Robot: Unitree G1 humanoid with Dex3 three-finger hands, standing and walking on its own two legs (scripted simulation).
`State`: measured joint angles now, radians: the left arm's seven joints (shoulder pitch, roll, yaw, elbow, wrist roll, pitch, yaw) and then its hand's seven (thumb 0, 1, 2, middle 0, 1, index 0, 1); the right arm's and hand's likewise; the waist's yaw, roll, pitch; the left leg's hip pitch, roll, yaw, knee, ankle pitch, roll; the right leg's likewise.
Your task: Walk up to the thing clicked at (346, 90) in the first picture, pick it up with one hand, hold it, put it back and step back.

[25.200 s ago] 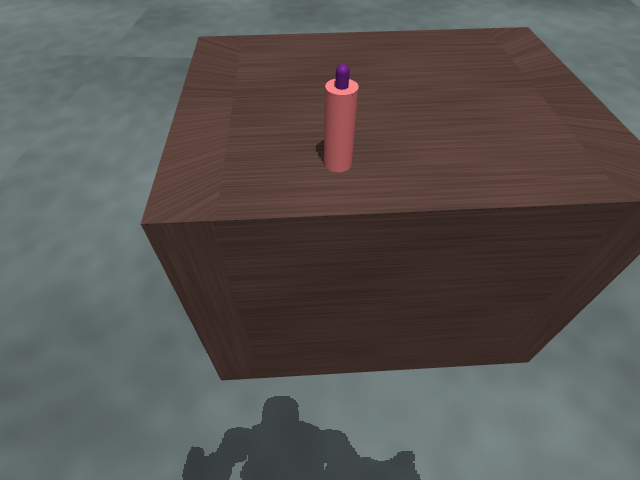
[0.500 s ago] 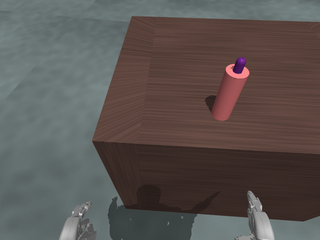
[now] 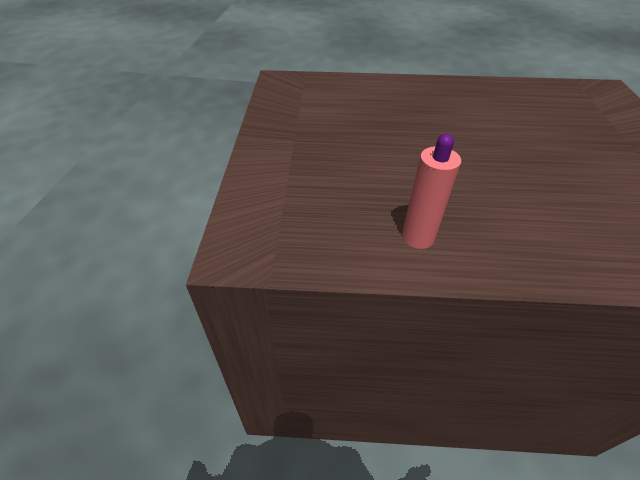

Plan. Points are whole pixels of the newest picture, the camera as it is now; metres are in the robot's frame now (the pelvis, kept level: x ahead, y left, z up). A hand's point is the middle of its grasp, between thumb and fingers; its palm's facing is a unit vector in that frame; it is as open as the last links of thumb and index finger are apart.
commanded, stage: home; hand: right
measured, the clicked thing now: (431, 192) +0.51 -0.15 +0.08
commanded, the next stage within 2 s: stand in 1.34 s
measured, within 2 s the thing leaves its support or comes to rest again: neither
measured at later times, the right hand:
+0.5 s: hand out of the picture +0.06 -0.25 -0.15, palm faces -0.05 +0.93 -0.36, open 17.4 cm
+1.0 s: hand out of the picture +0.09 -0.24 -0.14, palm faces -0.03 +0.93 -0.36, open 17.3 cm
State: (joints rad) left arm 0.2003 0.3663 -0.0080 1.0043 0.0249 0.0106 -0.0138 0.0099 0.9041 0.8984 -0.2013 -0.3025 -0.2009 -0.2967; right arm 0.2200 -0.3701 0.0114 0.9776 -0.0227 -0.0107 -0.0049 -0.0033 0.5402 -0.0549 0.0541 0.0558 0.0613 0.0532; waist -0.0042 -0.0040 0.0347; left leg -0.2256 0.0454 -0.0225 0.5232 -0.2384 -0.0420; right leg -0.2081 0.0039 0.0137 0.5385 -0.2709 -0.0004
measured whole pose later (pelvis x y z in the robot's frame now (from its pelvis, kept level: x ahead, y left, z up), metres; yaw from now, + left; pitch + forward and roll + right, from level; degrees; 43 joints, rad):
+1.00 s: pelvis +0.01 +0.02 +0.01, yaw +0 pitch -4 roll +0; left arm 0.12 0.35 -0.01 1.14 0.02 0.00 -0.01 0.01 0.90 0.90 -0.20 -0.30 -0.20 -0.30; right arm 0.12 -0.35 0.01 1.12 -0.01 -0.01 0.00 0.00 0.51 -0.07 0.06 0.06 0.06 0.06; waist 0.00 -0.01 0.05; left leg -0.13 0.02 -0.01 0.36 -0.17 -0.02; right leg -0.10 -0.02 0.02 0.34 -0.18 0.03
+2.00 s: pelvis +0.03 +0.02 +0.01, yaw +1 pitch -2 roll +0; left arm 0.11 0.35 0.00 1.12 0.01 0.00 0.00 0.01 0.91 0.90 -0.20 -0.30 -0.20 -0.30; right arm 0.11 -0.35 0.00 1.12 -0.01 0.00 0.00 0.01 -0.79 -0.88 0.20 0.30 0.21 0.30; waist -0.01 -0.01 0.05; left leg -0.12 0.02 -0.02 0.35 -0.18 -0.02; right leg -0.08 -0.03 0.01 0.31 -0.19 0.03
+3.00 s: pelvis +0.03 +0.02 +0.01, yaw +1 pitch -3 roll +0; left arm 0.13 0.35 0.00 1.11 0.01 0.00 0.00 0.01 0.91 0.90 -0.20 -0.30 -0.20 -0.30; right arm 0.12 -0.35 0.00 1.11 0.00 0.00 0.00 0.01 -0.90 -0.90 0.20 0.30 0.21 0.30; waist 0.00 -0.01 0.05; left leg -0.12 0.01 -0.02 0.34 -0.18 -0.01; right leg -0.08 -0.03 0.01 0.32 -0.20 0.04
